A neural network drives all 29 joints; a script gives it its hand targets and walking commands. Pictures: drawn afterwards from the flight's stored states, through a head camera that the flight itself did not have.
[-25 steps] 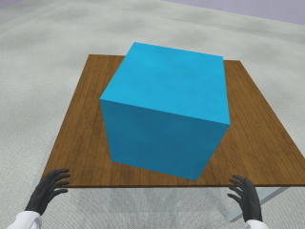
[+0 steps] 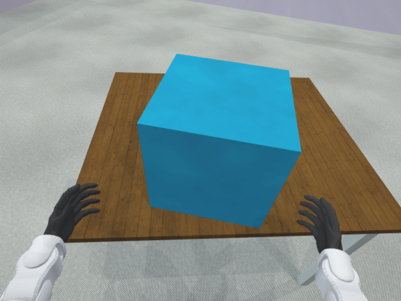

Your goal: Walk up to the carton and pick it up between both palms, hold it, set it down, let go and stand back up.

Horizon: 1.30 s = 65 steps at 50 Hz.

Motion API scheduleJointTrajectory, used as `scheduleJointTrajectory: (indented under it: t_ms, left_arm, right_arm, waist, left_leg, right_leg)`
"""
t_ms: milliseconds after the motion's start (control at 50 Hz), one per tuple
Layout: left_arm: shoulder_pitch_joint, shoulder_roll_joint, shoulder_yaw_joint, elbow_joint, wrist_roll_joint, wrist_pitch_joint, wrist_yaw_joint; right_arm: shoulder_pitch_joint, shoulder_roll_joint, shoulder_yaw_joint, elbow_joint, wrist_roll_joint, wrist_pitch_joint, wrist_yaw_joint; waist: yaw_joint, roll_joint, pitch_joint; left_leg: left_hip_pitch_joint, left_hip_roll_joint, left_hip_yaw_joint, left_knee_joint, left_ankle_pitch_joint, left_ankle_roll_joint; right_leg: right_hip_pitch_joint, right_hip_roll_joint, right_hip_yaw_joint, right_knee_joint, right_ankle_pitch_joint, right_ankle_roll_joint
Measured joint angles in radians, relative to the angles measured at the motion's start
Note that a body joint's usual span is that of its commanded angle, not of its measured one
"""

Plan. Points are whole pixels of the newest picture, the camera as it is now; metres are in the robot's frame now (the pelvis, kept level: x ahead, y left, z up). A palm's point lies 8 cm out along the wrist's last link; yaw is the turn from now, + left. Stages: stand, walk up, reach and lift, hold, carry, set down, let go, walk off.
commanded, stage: reach and lift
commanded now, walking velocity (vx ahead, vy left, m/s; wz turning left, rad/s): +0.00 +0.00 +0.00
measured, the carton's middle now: (217, 140) +0.50 -0.04 +0.03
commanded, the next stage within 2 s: none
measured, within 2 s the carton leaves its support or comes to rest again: neither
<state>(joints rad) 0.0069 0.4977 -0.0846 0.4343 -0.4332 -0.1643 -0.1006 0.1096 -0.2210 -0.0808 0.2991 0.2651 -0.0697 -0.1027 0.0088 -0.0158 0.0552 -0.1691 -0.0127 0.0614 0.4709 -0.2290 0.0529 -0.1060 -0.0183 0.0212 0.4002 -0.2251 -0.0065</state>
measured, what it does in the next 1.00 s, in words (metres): stands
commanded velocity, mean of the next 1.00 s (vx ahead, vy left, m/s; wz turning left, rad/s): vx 0.00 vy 0.00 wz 0.00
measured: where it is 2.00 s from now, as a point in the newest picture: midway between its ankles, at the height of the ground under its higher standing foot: outside the picture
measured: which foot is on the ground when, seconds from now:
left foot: down 0.00-1.00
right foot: down 0.00-1.00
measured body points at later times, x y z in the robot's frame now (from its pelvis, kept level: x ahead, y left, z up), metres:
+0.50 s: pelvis +0.03 -0.02 +0.01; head +0.04 -0.01 +0.46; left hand +0.36 +0.24 +0.09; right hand +0.29 -0.27 +0.07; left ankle +0.02 +0.08 -0.74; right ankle +0.01 -0.16 -0.74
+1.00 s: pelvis +0.03 -0.03 +0.01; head +0.03 -0.01 +0.46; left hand +0.41 +0.23 +0.15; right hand +0.34 -0.29 +0.13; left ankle +0.02 +0.07 -0.74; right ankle +0.01 -0.16 -0.74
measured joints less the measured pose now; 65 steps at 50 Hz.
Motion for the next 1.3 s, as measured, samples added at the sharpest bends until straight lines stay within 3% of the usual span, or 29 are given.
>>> scheduleJointTrajectory:
  t_ms: [160,380,620,780,900,1060,1300]
  left_arm:
    - [-0.058,-0.004,0.073,-0.073,0.04,0.158,-0.003]
    - [-0.084,0.01,0.126,-0.198,0.062,0.295,-0.016]
    - [-0.181,0.029,0.203,-0.19,0.075,0.387,-0.053]
    - [-0.303,0.061,0.206,-0.107,0.069,0.458,-0.079]
    - [-0.371,0.071,0.214,-0.115,0.077,0.501,-0.074]
    - [-0.524,0.092,0.2,0.04,0.092,0.552,-0.077]
    - [-0.742,0.115,0.097,0.254,0.068,0.535,-0.045]
  right_arm:
    - [-0.027,-0.037,0.015,-0.14,0.037,0.156,-0.001]
    - [0.005,-0.088,-0.002,-0.282,0.079,0.234,-0.016]
    - [-0.04,-0.117,0.024,-0.322,0.099,0.301,-0.036]
    - [-0.164,-0.128,0.053,-0.283,0.111,0.372,-0.059]
    - [-0.241,-0.132,0.035,-0.267,0.131,0.4,-0.067]
    - [-0.407,-0.141,0.041,-0.11,0.142,0.453,-0.067]
    - [-0.648,-0.145,0.006,0.151,0.131,0.448,-0.024]
  waist:
    - [-0.016,-0.003,-0.009]
    - [-0.026,0.011,-0.004]
    - [-0.034,0.004,-0.021]
    - [-0.05,-0.01,-0.021]
    - [-0.051,-0.018,-0.058]
    - [-0.068,-0.027,-0.067]
    - [-0.096,-0.036,-0.099]
  left_leg:
    - [0.035,-0.003,0.008,-0.059,0.016,0.0]
    - [0.06,0.005,0.013,-0.104,0.015,-0.012]
    - [0.064,0.025,0.017,-0.145,0.027,-0.033]
    - [0.06,0.028,0.01,-0.154,0.039,-0.038]
    - [0.027,0.034,0.014,-0.149,0.044,-0.042]
    - [0.027,0.028,0.014,-0.146,0.053,-0.036]
    - [-0.036,0.015,0.003,-0.129,0.06,-0.027]
  right_leg:
    - [0.031,-0.003,0.009,-0.058,0.021,0.022]
    - [0.059,0.004,0.015,-0.117,0.034,0.031]
    - [0.051,0.024,0.021,-0.143,0.042,0.02]
    - [0.038,0.028,0.013,-0.127,0.037,0.013]
    - [0.003,0.034,0.018,-0.122,0.045,0.01]
    - [-0.001,0.028,0.018,-0.109,0.048,0.014]
    - [-0.057,0.016,0.007,-0.094,0.051,0.02]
